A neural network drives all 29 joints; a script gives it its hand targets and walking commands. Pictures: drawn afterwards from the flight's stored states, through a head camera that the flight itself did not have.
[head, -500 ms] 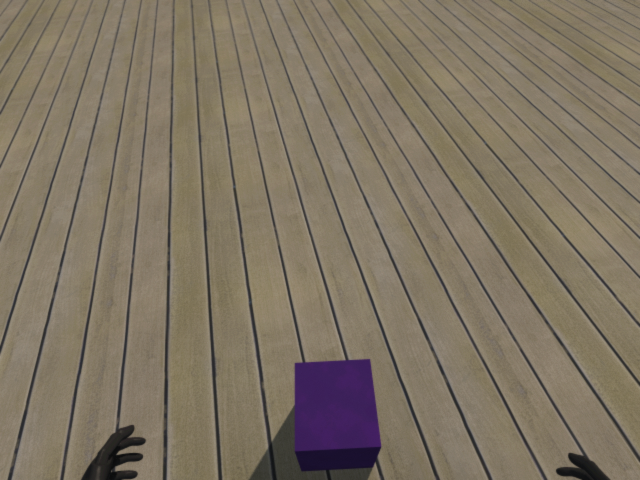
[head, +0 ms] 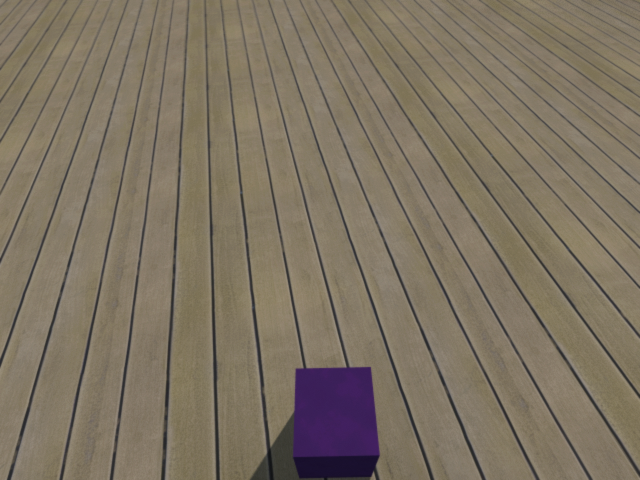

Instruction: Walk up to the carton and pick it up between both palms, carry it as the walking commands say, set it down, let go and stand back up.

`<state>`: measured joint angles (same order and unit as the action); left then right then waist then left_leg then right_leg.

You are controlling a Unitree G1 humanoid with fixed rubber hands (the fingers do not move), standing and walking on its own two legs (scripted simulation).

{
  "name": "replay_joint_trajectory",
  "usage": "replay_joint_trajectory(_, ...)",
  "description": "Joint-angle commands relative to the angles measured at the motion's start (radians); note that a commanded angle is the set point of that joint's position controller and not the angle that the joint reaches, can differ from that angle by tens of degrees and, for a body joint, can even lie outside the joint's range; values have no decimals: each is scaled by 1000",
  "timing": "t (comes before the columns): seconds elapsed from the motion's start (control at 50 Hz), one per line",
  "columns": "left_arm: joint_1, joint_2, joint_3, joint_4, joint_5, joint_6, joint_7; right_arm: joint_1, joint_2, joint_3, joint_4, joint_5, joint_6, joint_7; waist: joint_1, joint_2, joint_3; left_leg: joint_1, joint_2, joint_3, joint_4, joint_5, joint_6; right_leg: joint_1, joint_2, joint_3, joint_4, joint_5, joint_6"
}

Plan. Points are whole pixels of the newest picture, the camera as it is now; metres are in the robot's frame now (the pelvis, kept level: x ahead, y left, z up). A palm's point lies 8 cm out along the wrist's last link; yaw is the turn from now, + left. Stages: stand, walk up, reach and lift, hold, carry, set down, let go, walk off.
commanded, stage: walk up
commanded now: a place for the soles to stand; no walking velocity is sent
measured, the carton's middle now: (334, 423) +0.38 +0.00 -0.66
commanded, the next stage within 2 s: reach and lift in 0.84 s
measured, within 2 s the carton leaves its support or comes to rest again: neither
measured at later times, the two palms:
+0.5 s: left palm out of the picture +0.07 +0.30 -0.11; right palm out of the picture +0.04 -0.32 -0.11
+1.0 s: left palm out of the picture +0.12 +0.28 -0.10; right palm out of the picture +0.12 -0.30 -0.11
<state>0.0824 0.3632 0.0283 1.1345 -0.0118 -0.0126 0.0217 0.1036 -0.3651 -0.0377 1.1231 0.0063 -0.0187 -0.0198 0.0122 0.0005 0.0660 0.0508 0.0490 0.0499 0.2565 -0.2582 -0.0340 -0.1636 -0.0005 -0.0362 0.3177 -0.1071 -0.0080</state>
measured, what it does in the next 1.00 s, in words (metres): stands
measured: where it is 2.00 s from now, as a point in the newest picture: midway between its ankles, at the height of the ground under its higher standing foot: outside the picture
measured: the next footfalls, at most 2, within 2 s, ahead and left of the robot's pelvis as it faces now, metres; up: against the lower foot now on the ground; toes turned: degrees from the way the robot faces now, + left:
none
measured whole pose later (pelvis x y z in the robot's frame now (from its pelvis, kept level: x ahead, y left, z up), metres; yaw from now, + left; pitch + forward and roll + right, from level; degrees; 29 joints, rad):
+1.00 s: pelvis -0.04 -0.01 -0.02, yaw +2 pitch -2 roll +0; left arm 0.03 0.32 0.12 0.65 0.08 0.25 -0.06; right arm 0.06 -0.34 -0.14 0.57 -0.06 0.29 0.03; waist -0.04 0.03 0.18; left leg -0.20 0.04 0.01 0.60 -0.37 -0.03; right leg -0.36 -0.02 -0.06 0.56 -0.17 -0.01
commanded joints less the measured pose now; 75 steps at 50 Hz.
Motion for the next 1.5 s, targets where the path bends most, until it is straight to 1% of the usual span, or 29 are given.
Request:
replay_joint_trajectory(0.0,-33,190,32,-48,1,-10,4,0,-184,-32,-37,-1,-10,-5,-8,1,-59,-108,104,-51,-63,141,38,92,-137,122,-33,177,-20)
replay_joint_trajectory(0.02,-41,194,33,-44,-9,-7,3,-10,-190,-31,-39,3,-11,-7,-12,-4,-44,-108,113,-63,-62,203,35,68,-141,124,-23,256,-18)
replay_joint_trajectory(0.06,-32,191,32,-45,-9,-6,2,3,-191,-33,-41,5,-12,-9,-11,2,-75,-96,113,-54,-50,237,34,89,-142,119,-12,290,-18)
replay_joint_trajectory(0.22,-33,190,35,-57,-6,1,-1,14,-186,-32,-56,2,-8,-9,-9,3,-67,-126,108,-55,-56,142,34,78,-136,128,-24,182,-17)
replay_joint_trajectory(0.38,-27,192,37,-67,-5,0,-5,29,-188,-32,-63,2,-11,-7,-7,-5,-51,-147,104,-60,-61,68,38,59,-131,148,-42,103,-17)
replay_joint_trajectory(0.64,-4,193,37,-81,-4,-2,-7,64,-189,-33,-70,1,-12,-5,-8,-13,-43,-152,98,-63,-48,33,39,31,-128,173,-60,34,-19)
replay_joint_trajectory(0.82,8,193,35,-88,-5,-1,-8,81,-191,-33,-76,2,-13,-5,-6,-15,-43,-154,97,-65,-44,36,38,28,-128,179,-60,32,-18)
replay_joint_trajectory(0.84,-290,86,92,-665,29,53,-78,-332,-63,-28,-693,32,59,19,24,61,68,-565,-41,-32,157,-163,61,-139,7,10,143,-240,-1)
replay_joint_trajectory(0.86,-205,112,115,-490,66,130,-90,-245,-101,-76,-572,3,151,38,-10,63,10,-545,-45,9,167,-200,70,-23,-1,-11,159,-265,13)
replay_joint_trajectory(0.88,-139,141,124,-541,72,187,-99,-192,-138,-105,-586,-37,219,50,-29,71,-3,-633,-43,18,138,-274,92,82,11,-29,189,-260,22)
replay_joint_trajectory(0.9,-78,140,133,-551,94,232,-105,-132,-149,-143,-622,-68,277,57,-43,104,17,-704,-31,10,94,-338,102,181,32,-39,228,-226,27)
replay_joint_trajectory(0.92,-61,143,149,-577,109,262,-98,-99,-161,-169,-673,-93,316,56,-52,91,6,-743,-33,-1,54,-347,103,260,52,-45,246,-179,40)
replay_joint_trajectory(0.94,-30,130,150,-563,107,295,-82,-34,-165,-174,-641,-82,352,57,-42,87,14,-785,-39,-14,59,-327,100,293,61,-27,252,-120,43)
replay_joint_trajectory(0.96,-4,128,152,-573,111,305,-79,18,-143,-172,-633,-86,368,54,-49,53,-1,-776,-36,-22,74,-284,98,318,66,-11,268,-51,46)
replay_joint_trajectory(1.0,25,112,146,-597,114,309,-83,67,-86,-157,-642,-88,374,50,-62,-20,-48,-737,-46,-31,111,-204,88,363,65,14,275,77,49)
replay_joint_trajectory(1.04,16,103,144,-617,119,277,-100,61,-29,-148,-675,-95,342,40,-79,-80,-80,-718,-61,-31,170,-139,73,362,58,33,275,165,46)
replay_joint_trajectory(1.06,-1,100,146,-621,116,258,-109,44,-7,-148,-686,-91,324,31,-85,-91,-97,-716,-67,-29,203,-119,68,350,51,46,277,182,43)
replay_joint_trajectory(1.08,-21,93,151,-627,106,240,-114,10,7,-154,-701,-84,308,25,-89,-91,-113,-725,-69,-30,237,-99,64,326,46,54,290,190,42)
replay_joint_trajectory(1.12,-74,87,163,-637,94,211,-115,-61,20,-162,-723,-71,282,18,-89,-48,-150,-758,-69,-35,286,-74,58,269,38,56,325,203,38)
replay_joint_trajectory(1.18,-141,85,181,-639,88,184,-103,-115,20,-171,-730,-57,256,12,-82,-11,-240,-802,-75,-41,370,-29,46,185,24,58,391,247,30)
replay_joint_trajectory(1.26,-184,76,195,-626,78,183,-81,-151,11,-160,-723,-33,250,2,-74,7,-345,-874,-80,-44,450,-2,37,125,20,61,463,285,23)
replay_joint_trajectory(1.32,-237,65,190,-628,69,192,-64,-191,8,-144,-706,-15,254,2,-68,30,-391,-929,-80,-43,485,-7,34,66,20,59,506,268,19)
replay_joint_trajectory(1.38,-303,50,187,-636,61,205,-49,-258,0,-130,-687,-2,261,6,-65,50,-421,-974,-82,-43,509,-33,31,-5,17,54,539,214,18)
replay_joint_trajectory(1.42,-346,41,190,-645,55,215,-39,-313,-12,-125,-684,6,266,11,-59,58,-442,-1004,-85,-42,523,-42,29,-50,16,53,558,182,18)
replay_joint_trajectory(1.48,-421,33,193,-643,42,233,-28,-398,-32,-131,-678,9,279,18,-67,53,-491,-1038,-86,-40,545,-68,27,-104,14,50,587,140,15)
